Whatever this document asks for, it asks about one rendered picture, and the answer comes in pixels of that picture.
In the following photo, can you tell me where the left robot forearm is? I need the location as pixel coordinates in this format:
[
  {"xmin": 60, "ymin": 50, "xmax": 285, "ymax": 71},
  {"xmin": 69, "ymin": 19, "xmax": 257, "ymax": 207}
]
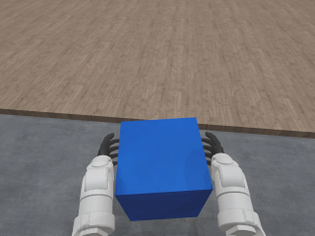
[{"xmin": 72, "ymin": 155, "xmax": 115, "ymax": 236}]

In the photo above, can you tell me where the carton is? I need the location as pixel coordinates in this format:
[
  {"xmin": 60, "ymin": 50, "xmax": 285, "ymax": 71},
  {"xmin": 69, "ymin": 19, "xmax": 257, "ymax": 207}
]
[{"xmin": 114, "ymin": 117, "xmax": 214, "ymax": 221}]

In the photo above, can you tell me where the right robot forearm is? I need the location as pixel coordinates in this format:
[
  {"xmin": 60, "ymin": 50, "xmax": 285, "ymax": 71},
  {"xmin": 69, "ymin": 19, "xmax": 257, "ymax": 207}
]
[{"xmin": 211, "ymin": 152, "xmax": 266, "ymax": 236}]

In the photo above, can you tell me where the right robot hand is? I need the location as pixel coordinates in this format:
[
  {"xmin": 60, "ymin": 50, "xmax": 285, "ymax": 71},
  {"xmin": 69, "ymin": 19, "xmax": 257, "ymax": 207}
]
[{"xmin": 201, "ymin": 132, "xmax": 224, "ymax": 166}]

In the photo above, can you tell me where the left robot hand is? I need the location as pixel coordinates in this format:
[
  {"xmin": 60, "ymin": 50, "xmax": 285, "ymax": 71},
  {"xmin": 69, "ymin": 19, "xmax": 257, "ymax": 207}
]
[{"xmin": 97, "ymin": 133, "xmax": 120, "ymax": 166}]

